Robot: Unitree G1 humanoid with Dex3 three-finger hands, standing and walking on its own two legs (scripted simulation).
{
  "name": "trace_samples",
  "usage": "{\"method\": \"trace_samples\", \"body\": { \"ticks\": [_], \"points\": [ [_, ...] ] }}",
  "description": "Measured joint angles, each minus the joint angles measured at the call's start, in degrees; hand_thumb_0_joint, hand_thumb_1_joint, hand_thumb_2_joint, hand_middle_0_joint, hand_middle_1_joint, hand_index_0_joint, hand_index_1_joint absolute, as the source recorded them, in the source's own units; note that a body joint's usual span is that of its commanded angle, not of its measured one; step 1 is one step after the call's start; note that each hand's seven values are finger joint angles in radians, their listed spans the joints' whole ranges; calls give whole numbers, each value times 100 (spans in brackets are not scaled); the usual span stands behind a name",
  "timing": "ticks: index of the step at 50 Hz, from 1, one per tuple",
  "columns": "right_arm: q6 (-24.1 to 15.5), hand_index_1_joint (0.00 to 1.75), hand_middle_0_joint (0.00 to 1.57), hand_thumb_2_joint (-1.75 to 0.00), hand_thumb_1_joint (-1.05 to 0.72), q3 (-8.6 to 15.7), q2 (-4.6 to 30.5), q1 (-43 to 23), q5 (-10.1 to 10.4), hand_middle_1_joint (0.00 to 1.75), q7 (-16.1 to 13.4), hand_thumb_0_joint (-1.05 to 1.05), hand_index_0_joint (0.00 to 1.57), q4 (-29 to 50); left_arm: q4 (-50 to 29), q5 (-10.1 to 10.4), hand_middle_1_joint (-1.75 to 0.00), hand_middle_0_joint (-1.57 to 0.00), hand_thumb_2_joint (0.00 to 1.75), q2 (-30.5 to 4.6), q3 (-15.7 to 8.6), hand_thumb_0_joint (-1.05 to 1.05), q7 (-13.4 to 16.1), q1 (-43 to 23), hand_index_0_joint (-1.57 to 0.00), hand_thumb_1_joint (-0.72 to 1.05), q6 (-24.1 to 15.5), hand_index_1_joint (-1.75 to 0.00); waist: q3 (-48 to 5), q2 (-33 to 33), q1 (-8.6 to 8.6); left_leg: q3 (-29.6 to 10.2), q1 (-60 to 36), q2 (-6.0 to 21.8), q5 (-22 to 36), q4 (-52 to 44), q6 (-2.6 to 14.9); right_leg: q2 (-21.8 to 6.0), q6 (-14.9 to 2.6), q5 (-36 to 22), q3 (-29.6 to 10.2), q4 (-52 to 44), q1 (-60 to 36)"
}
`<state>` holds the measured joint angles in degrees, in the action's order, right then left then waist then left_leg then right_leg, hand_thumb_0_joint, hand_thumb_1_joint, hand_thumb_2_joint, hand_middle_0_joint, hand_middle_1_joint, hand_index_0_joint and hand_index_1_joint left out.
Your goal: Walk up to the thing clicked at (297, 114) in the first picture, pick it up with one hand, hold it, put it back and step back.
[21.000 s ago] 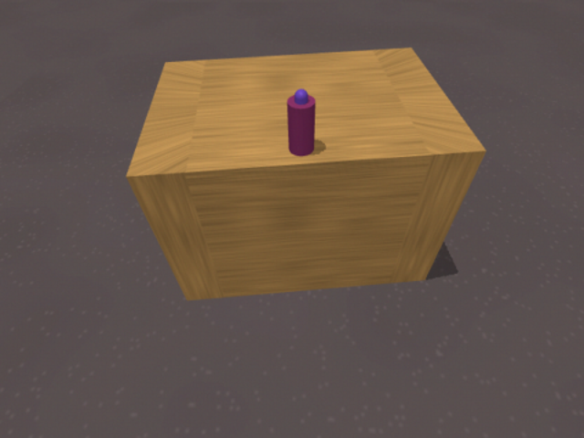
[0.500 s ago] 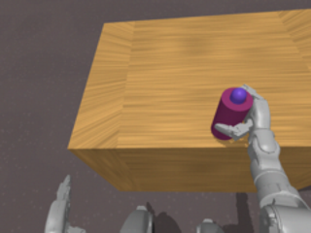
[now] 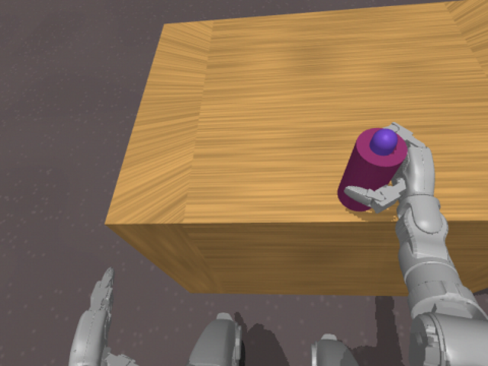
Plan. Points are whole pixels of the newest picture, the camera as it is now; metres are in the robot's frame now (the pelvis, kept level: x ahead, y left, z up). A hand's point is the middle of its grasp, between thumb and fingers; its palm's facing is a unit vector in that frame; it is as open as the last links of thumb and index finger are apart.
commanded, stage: lower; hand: right
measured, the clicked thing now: (370, 168) +0.42 -0.14 +0.05
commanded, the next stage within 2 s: loosen in 0.20 s
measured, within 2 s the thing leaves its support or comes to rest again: neither
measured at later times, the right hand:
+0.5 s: hand (373, 171) +0.43 -0.16 +0.02, palm faces +0.01 +1.00 +0.01, open 10.4 cm
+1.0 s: hand (377, 166) +0.44 -0.16 +0.03, palm faces +0.04 +1.00 +0.00, open 16.5 cm
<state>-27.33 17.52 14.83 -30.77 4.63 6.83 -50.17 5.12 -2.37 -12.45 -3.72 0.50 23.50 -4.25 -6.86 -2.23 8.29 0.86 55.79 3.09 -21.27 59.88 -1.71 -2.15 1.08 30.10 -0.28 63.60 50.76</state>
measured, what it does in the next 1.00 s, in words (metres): stands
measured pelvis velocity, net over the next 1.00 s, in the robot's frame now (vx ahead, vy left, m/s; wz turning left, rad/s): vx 0.00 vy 0.00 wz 0.00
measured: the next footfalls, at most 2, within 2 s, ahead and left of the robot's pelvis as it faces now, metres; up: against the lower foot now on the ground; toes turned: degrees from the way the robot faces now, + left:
none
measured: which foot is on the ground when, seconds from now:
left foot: down 0.00-1.00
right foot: down 0.00-1.00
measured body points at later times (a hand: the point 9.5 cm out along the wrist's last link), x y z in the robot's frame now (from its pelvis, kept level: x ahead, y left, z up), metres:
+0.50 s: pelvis +0.00 +0.00 -0.01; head +0.10 -0.03 +0.43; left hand +0.15 +0.26 -0.01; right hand +0.43 -0.21 +0.02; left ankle +0.07 +0.14 -0.66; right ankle +0.00 -0.13 -0.66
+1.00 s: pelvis +0.00 +0.00 +0.00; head +0.10 -0.03 +0.43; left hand +0.15 +0.27 +0.00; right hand +0.43 -0.21 +0.03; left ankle +0.07 +0.14 -0.66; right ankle +0.00 -0.13 -0.66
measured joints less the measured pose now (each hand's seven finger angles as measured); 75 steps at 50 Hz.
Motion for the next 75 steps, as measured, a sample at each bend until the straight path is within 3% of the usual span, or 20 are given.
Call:
{"method": "trace_samples", "body": {
  "ticks": [9,18,26,39,49,59,68,72,75],
  "points": [
    [23,97,91,-81,53,11,44,-8,15,98,10,0,92,61,-83,5,-5,-5,4,-17,-34,-1,-20,90,-6,-51,61,-4,2,-19,-6,-3,85,-6,-20,62,4,-5,2,27,-3,67,83],
    [-31,94,91,-78,51,15,108,-126,1,96,90,1,92,-100,-323,12,-4,-5,5,-95,-56,-1,0,105,-6,-53,6,-4,-45,-31,24,42,136,5,-60,121,11,2,11,55,-54,137,160],
    [141,82,90,-62,45,30,157,-36,-50,82,68,0,92,-55,-381,-2,-4,-5,5,-30,-13,-1,-48,172,-6,-53,49,-4,15,-25,87,34,212,-2,-68,176,11,-3,13,76,-52,204,235],
    [84,46,61,-26,58,58,108,-44,-76,46,-62,-1,62,-13,-366,-17,-4,-5,7,-58,-24,-1,11,157,-5,-55,69,-5,-33,-31,94,5,199,-25,-85,181,2,-21,5,113,-24,217,209],
    [179,26,31,-16,60,129,131,60,-55,26,-10,-1,32,154,-390,6,-4,-6,6,-84,-38,-1,8,138,-6,-54,94,-5,15,5,81,11,134,-25,-94,152,0,-21,4,113,-29,177,142],
    [775,11,11,-8,61,273,503,-160,69,11,44,-2,11,693,121,155,-5,-6,4,-150,-43,-1,178,120,-6,-52,270,-5,23,121,-86,58,-574,-41,22,-368,8,-34,16,-29,-44,-344,-541],
    [1520,6,5,-6,61,376,1129,-1055,270,7,588,-1,6,-466,1034,333,-4,-6,4,-219,58,-1,273,-367,-6,-53,124,-4,-47,266,-183,78,-1224,5,211,-948,-9,21,-8,-283,-33,-988,-1188],
    [1830,6,5,-5,59,150,1406,-1309,-141,6,413,-1,6,-820,1031,358,-5,-6,4,-163,124,-1,241,-410,-6,-52,145,-5,199,186,-261,20,-1449,-2,355,-1229,1,26,-2,-450,40,-1338,-1465],
    [1988,6,6,-4,59,183,1553,-1336,-377,6,248,-1,6,-948,1050,374,-5,-6,4,-166,243,-1,169,-297,-6,-51,156,-5,305,159,-270,24,-1606,-11,471,-1491,11,21,9,-580,49,-1614,-1625]
  ]
}}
